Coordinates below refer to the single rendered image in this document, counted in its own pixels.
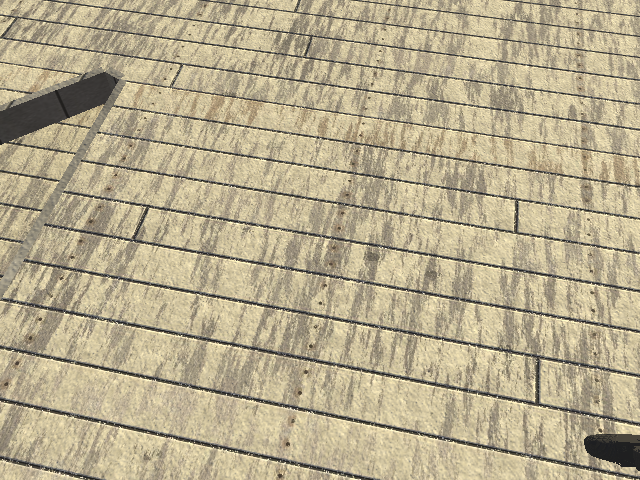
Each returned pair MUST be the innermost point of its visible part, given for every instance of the right robot hand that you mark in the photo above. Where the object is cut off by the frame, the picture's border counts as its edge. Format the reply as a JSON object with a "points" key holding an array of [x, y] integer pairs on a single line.
{"points": [[619, 448]]}

